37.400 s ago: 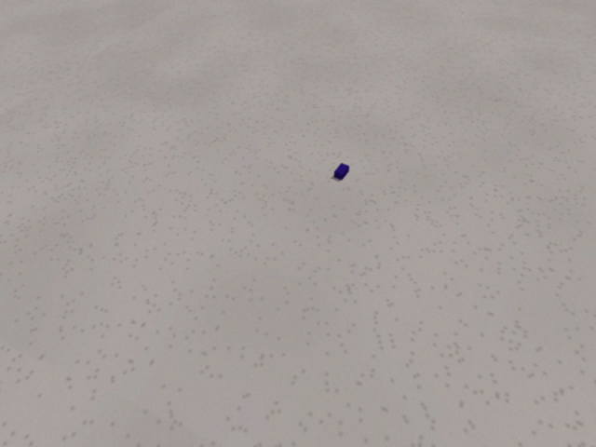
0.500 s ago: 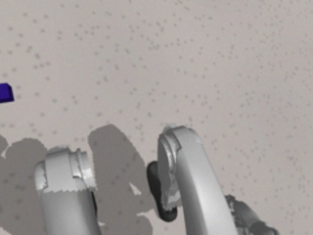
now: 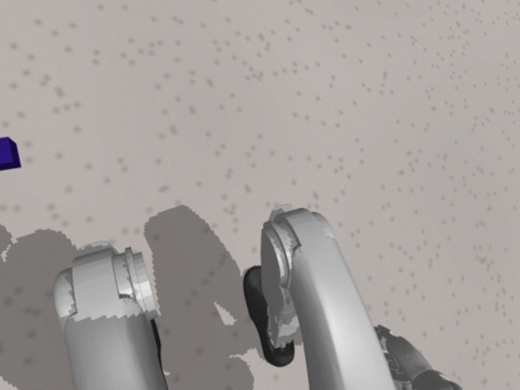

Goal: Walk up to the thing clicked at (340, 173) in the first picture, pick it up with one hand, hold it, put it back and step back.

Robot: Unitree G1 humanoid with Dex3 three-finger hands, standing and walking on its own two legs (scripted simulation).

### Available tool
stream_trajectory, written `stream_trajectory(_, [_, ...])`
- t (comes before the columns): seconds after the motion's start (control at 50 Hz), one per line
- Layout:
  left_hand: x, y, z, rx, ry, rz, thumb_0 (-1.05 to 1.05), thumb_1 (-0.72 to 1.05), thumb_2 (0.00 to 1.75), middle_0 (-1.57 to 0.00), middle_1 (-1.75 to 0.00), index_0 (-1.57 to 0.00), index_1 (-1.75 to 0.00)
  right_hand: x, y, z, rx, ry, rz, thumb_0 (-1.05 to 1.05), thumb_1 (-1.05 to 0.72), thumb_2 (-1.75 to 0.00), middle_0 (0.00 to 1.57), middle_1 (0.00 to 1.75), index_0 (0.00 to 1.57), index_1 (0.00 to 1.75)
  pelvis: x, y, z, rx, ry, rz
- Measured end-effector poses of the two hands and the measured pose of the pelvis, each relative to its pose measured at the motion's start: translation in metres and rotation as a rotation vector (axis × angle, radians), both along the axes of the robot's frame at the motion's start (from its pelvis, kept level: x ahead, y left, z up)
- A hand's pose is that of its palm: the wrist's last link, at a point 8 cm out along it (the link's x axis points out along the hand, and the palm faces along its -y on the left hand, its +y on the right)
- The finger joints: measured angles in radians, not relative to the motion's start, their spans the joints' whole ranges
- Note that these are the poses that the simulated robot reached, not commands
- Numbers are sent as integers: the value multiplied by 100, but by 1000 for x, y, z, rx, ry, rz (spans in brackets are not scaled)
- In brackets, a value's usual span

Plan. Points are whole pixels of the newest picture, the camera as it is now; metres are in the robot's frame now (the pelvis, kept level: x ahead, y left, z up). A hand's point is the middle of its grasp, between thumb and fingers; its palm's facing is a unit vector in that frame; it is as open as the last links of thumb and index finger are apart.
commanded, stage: rise first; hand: left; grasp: from above
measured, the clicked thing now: out of the picture +0.48 +0.37 -0.30
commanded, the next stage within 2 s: approach in 1.36 s
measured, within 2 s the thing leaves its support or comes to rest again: neither
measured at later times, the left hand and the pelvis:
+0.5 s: hand out of the picture +0.43 +0.40 -0.17, palm faces -0.47 -0.12 -0.88, open 12.2 cm; pelvis +0.00 +0.00 +0.00, yaw +0 degrees
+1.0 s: hand out of the picture +0.43 +0.41 -0.17, palm faces -0.45 -0.11 -0.89, open 12.4 cm; pelvis +0.00 +0.00 +0.00, yaw +0 degrees
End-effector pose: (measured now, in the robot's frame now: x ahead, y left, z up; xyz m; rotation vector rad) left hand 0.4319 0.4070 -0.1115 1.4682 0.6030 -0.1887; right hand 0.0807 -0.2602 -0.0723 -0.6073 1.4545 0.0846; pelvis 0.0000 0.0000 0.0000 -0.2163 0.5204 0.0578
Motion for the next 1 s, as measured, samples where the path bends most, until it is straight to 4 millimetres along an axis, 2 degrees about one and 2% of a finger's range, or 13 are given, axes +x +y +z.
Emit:
stream_trajectory(0.12, [3, -3, -3, -29, -22, -20, 0, -17, 71, -42, -65, -41, -66, 1, -1, 3, -11, 13, 15, 0, -90, -89, 20, 30, 20, 30, 0, 0, 0, -4, -5, 2])
stream_trajectory(0.4, [6, 1, 5, 6, -36, -7, 0, -19, 73, -41, -65, -40, -66, 6, -3, 2, -9, -6, 7, 0, -90, -89, 20, 30, 20, 30, 2, 1, 0, -3, 4, 1])
stream_trajectory(0.72, [8, -4, 0, -17, -43, -28, 0, -21, 74, -41, -65, -39, -67, 0, -2, 4, -18, 4, 10, 0, -90, -89, 20, 30, 20, 30, 1, 0, -1, -4, -6, -1])
stream_trajectory(1.0, [9, 1, 3, 3, -31, -6, 0, -23, 76, -39, -66, -37, -68, -1, 1, 4, -9, 4, -1, 0, -90, -89, 20, 30, 20, 30, 1, 1, 0, -7, 5, -1])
